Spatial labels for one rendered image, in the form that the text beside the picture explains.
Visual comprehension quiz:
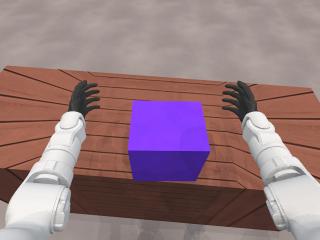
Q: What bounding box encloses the robot right upper arm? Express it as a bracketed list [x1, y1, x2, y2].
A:
[263, 174, 320, 240]

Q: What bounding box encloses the carton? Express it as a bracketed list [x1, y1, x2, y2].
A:
[128, 100, 211, 182]

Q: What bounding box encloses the left robot hand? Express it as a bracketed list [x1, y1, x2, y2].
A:
[68, 80, 101, 119]

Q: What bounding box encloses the robot left forearm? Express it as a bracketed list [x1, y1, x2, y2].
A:
[5, 111, 86, 226]

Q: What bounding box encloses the robot left upper arm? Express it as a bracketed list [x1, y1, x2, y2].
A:
[0, 182, 71, 240]

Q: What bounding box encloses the pedestal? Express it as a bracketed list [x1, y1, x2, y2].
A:
[0, 65, 320, 232]

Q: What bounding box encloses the robot right forearm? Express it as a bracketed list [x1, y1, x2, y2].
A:
[241, 111, 320, 190]

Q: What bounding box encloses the right robot hand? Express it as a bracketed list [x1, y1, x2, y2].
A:
[222, 80, 258, 122]

